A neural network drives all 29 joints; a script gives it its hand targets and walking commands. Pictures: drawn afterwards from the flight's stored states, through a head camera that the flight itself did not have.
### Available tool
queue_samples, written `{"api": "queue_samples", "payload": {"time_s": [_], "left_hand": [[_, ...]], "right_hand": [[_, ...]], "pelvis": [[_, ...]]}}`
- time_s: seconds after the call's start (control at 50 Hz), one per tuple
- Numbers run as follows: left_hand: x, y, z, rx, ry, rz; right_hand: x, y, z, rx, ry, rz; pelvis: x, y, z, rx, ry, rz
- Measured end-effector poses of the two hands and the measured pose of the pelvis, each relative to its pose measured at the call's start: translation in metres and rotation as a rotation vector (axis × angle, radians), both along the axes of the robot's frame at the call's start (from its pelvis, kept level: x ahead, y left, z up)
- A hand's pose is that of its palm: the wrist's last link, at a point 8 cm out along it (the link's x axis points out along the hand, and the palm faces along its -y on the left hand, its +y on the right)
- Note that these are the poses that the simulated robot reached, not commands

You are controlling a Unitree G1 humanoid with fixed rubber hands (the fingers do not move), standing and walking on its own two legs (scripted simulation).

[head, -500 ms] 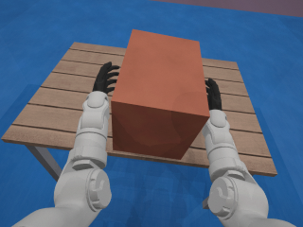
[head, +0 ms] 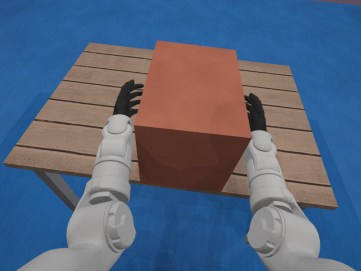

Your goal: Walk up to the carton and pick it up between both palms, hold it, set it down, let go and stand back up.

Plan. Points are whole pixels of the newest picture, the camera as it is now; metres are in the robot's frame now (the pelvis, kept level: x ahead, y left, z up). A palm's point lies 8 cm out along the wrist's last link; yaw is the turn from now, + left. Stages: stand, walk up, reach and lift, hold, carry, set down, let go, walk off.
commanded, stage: set down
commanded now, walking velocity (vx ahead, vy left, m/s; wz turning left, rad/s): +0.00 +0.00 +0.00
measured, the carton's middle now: (188, 115) +0.48 +0.04 +0.04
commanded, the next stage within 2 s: none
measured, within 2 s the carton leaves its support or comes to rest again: rests again in 0.88 s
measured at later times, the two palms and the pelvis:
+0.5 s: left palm (127, 120) +0.41 +0.18 +0.07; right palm (254, 130) +0.43 -0.12 +0.07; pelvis +0.00 +0.00 +0.00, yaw -1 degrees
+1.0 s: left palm (128, 123) +0.41 +0.18 +0.06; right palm (252, 133) +0.43 -0.12 +0.06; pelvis +0.00 +0.00 +0.00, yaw -1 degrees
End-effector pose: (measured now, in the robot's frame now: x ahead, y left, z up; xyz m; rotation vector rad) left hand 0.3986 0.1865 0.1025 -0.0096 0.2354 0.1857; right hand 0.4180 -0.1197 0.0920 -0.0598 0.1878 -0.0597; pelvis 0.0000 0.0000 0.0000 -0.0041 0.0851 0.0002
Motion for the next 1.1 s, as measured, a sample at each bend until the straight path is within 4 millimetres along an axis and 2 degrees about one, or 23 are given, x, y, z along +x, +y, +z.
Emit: {"api": "queue_samples", "payload": {"time_s": [0.3, 0.62, 1.1], "left_hand": [[0.005, -0.002, -0.013, -0.003, 0.029, 0.011], [0.011, -0.004, -0.037, 0.007, 0.061, 0.014], [0.009, -0.004, -0.042, 0.008, 0.039, 0.010]], "right_hand": [[0.008, -0.002, -0.009, -0.005, 0.027, 0.012], [0.015, -0.004, -0.029, -0.018, 0.055, 0.021], [0.011, -0.004, -0.034, -0.023, 0.037, 0.014]], "pelvis": [[0.000, 0.000, 0.000, 0.002, 0.048, -0.012], [0.004, 0.001, -0.002, 0.003, 0.110, -0.022], [0.000, 0.003, -0.002, 0.003, 0.124, -0.016]]}}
